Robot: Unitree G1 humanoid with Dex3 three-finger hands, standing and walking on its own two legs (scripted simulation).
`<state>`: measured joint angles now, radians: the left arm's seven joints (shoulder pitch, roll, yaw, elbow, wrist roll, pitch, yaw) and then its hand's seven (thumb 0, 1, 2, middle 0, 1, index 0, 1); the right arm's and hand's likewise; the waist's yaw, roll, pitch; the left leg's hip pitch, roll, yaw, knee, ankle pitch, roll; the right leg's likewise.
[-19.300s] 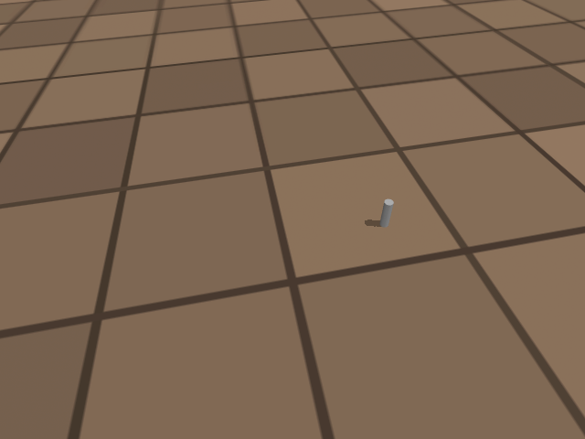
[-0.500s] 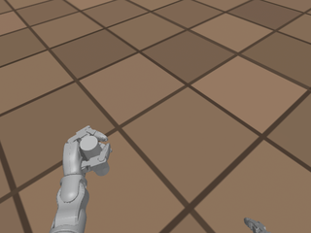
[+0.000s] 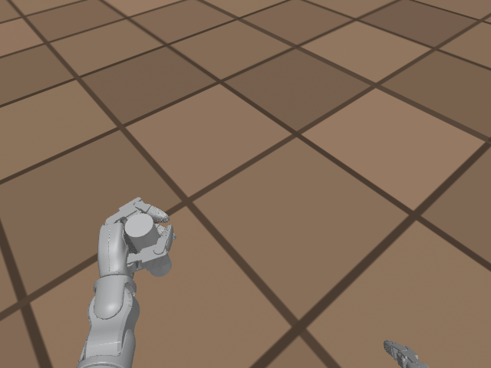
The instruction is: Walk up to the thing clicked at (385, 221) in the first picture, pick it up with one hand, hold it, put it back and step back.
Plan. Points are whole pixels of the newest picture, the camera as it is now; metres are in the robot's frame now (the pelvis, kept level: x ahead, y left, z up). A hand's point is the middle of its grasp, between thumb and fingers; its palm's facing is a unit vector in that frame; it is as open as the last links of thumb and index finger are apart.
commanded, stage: hold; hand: left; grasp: from the side
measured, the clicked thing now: (151, 247) +0.33 +0.18 +0.02
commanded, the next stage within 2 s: crouch in 0.24 s
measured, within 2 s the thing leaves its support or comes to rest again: neither
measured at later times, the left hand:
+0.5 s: hand (156, 242) +0.33 +0.17 +0.05, palm faces +0.16 -0.99 -0.02, open 5.2 cm
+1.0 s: hand (171, 278) +0.36 +0.19 -0.16, palm faces +0.18 -0.98 -0.04, open 5.2 cm
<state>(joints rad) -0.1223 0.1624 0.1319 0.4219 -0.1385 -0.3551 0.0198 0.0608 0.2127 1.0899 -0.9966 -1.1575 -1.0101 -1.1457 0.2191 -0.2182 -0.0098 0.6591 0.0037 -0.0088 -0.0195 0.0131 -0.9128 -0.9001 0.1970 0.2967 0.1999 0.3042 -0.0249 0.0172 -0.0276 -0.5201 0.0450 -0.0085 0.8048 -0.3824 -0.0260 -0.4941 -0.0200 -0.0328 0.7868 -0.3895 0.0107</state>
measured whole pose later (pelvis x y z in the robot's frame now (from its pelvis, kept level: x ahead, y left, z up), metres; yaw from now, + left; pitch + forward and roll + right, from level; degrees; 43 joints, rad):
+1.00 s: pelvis -0.03 +0.00 -0.15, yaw -1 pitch +28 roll -2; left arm -0.38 0.24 0.30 0.86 -0.12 -0.73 -0.05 0.06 0.20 1.11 -1.01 -1.14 -1.02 -1.12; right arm 0.16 -0.26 -0.03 0.67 -0.06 -0.03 0.06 0.01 -0.89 -0.90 0.20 0.30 0.20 0.30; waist -0.07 0.00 -0.19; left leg -1.41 0.05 -0.05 1.54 -0.62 -0.03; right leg -1.37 -0.01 -0.04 1.52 -0.62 0.01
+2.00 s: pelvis -0.09 +0.01 -0.42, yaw -8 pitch +27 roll -7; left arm -0.69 0.53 0.58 1.17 -0.07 -0.80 -0.13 0.06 0.21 1.09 -1.01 -1.14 -1.02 -1.13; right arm 0.04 -0.31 0.14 0.70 -0.17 0.03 0.11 0.01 -0.90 -0.90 0.20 0.30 0.20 0.30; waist -0.18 -0.06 0.02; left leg -2.27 0.03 -0.19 2.46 -0.67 -0.04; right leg -2.20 0.02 -0.09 2.37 -0.65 0.03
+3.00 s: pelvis -0.09 +0.03 -0.46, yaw -14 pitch +17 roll -14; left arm -0.69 0.80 0.62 1.41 -0.07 -0.99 -0.04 0.06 0.21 1.10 -1.01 -1.13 -1.03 -1.12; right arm -0.11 -0.38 0.41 0.60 -0.32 0.05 0.14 0.00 -0.92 -0.90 0.20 0.30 0.20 0.30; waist -0.27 -0.21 0.26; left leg -2.26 0.02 -0.33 2.64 -0.70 -0.03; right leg -2.13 0.06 -0.19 2.44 -0.63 0.07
